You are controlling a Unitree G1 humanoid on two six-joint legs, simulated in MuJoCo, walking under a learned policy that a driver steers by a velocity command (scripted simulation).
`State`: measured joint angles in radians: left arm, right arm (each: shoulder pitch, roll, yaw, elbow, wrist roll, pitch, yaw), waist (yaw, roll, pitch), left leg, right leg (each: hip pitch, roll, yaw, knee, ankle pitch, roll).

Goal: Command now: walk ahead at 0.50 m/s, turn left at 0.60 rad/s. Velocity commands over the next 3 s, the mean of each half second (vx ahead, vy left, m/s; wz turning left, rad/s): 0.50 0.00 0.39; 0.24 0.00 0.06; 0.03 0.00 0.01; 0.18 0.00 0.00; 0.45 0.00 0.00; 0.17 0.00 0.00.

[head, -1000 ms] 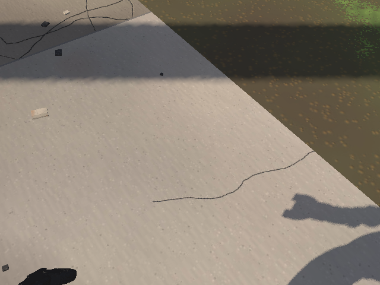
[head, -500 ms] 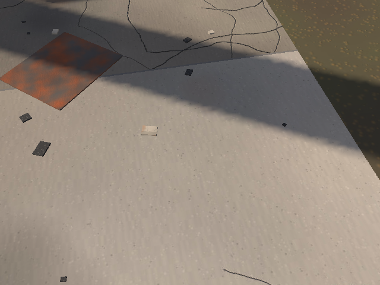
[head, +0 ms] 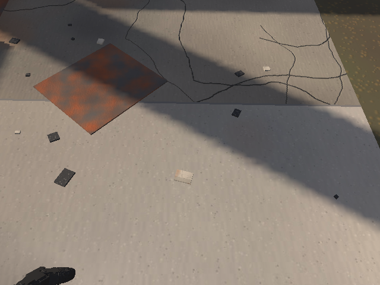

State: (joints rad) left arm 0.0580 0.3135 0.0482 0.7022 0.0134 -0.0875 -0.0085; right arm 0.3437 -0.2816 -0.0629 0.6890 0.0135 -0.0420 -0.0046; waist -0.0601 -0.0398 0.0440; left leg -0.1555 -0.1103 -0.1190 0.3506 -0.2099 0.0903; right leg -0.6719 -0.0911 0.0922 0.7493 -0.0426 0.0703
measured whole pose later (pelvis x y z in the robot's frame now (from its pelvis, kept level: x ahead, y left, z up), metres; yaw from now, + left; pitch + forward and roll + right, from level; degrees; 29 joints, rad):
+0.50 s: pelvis +0.28 -0.03 +0.00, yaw +11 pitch +2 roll -1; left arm 0.38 0.28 0.05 0.84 -0.01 -0.08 -0.02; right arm 0.13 -0.28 -0.04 0.66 0.01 -0.06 0.01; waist 0.09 0.04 0.03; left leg -0.62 0.08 -0.05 0.75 -0.13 0.00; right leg -0.09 0.04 -0.03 0.27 -0.21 -0.03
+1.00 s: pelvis +0.44 +0.05 -0.01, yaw +11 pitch +0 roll +2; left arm 0.16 0.29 0.03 0.82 0.02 0.03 0.03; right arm 0.17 -0.23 -0.02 0.84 -0.02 -0.03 0.02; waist -0.01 -0.05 0.02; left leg -0.27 -0.07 0.04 0.45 -0.18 0.05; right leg -0.32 -0.07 0.04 0.55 -0.20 0.04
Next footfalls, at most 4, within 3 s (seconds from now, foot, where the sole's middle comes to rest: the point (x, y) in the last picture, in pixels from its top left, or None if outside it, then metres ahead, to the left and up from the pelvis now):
0.18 right None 0.29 -0.14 -0.78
0.66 left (132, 275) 0.50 0.16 -0.78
1.00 right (200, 259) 0.55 -0.08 -0.78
2.36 left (118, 179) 0.89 0.23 -0.78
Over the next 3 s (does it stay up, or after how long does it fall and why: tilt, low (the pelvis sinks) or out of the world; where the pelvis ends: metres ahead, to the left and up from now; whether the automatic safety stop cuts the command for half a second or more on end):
stays up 0.98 0.13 -0.01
